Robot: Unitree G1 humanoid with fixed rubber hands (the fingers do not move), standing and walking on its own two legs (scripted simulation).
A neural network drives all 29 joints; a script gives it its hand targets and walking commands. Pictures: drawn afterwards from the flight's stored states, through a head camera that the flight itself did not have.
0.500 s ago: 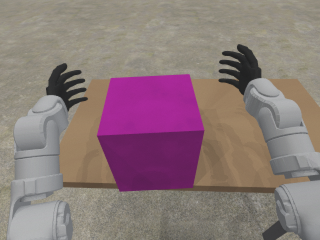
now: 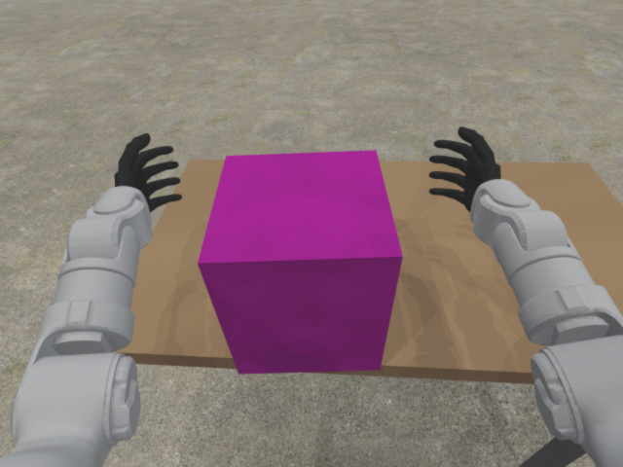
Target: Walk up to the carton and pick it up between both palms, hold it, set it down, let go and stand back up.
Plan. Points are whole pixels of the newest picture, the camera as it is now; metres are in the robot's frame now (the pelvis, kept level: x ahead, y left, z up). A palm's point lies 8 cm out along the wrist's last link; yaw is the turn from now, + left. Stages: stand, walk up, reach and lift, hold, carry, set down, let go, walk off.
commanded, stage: reach and lift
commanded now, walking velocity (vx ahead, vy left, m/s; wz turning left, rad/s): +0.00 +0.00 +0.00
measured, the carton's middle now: (305, 265) +0.40 +0.07 +0.06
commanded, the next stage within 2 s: none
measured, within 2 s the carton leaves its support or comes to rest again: neither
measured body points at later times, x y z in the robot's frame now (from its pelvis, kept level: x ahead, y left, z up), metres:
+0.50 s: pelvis +0.00 +0.00 +0.00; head +0.01 +0.00 +0.45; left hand +0.40 +0.25 +0.11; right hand +0.45 -0.16 +0.11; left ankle +0.03 +0.14 -0.74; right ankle +0.03 -0.12 -0.74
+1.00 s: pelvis +0.01 +0.00 +0.00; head +0.03 +0.00 +0.45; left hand +0.41 +0.22 +0.10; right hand +0.45 -0.10 +0.10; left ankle +0.03 +0.14 -0.74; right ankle +0.03 -0.12 -0.74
